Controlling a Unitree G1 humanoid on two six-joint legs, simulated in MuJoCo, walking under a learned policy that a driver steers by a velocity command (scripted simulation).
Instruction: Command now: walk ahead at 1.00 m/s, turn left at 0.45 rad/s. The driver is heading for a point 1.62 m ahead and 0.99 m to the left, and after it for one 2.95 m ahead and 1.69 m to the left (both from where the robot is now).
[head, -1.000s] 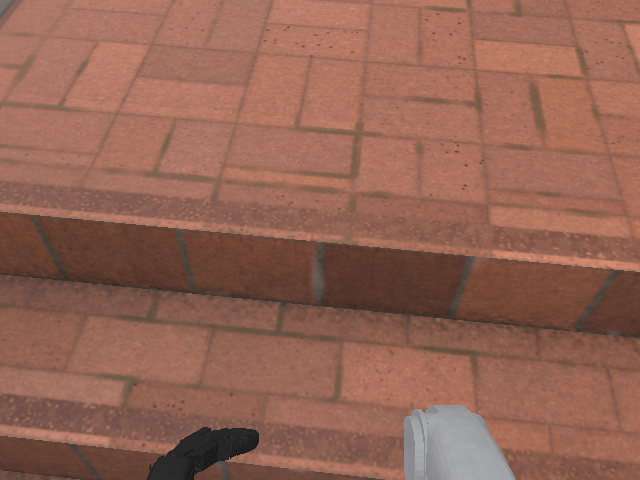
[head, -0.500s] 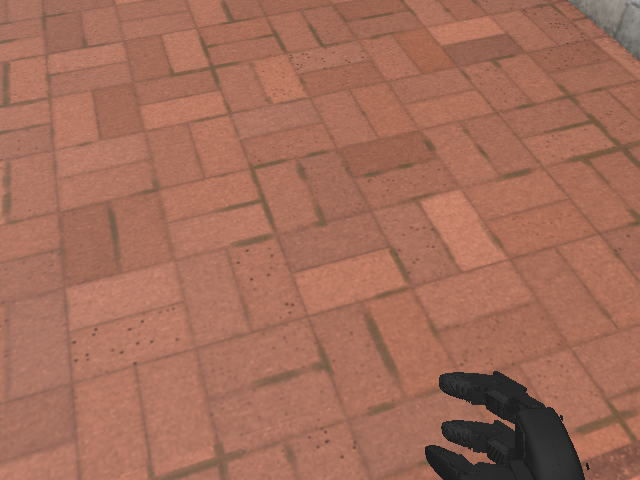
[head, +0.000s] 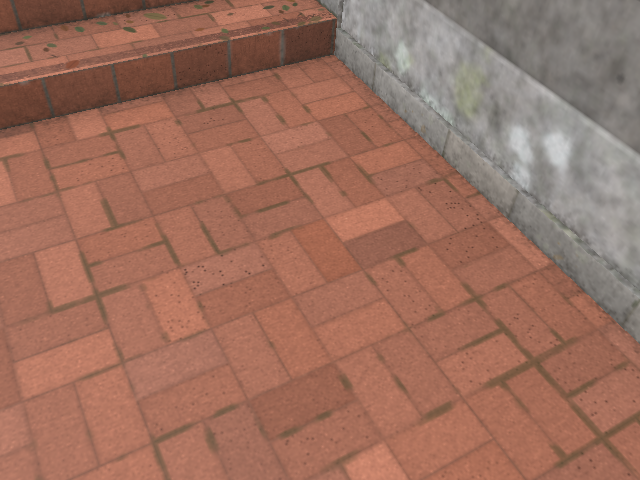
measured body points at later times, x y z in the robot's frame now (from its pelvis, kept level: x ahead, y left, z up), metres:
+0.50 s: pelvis +0.46 +0.13 +0.02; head +0.48 +0.12 +0.47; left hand +0.59 +0.41 -0.03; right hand +0.54 -0.15 -0.10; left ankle +0.37 +0.14 -0.71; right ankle +0.62 -0.01 -0.63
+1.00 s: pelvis +0.87 +0.31 +0.01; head +0.88 +0.33 +0.46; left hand +0.61 +0.45 -0.11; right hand +1.23 +0.37 -0.02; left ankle +0.92 +0.51 -0.64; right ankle +0.85 +0.10 -0.71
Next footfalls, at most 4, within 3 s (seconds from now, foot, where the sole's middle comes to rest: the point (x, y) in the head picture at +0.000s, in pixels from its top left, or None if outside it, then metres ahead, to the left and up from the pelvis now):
0.26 left None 0.41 0.15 -0.75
0.66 right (254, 342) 0.88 0.13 -0.75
1.12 left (74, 293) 1.01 0.58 -0.75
1.58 right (9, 196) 1.36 0.86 -0.75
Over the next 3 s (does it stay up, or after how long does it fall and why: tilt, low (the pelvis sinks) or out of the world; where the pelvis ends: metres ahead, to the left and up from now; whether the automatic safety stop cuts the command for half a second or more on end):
stays up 1.92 1.20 0.26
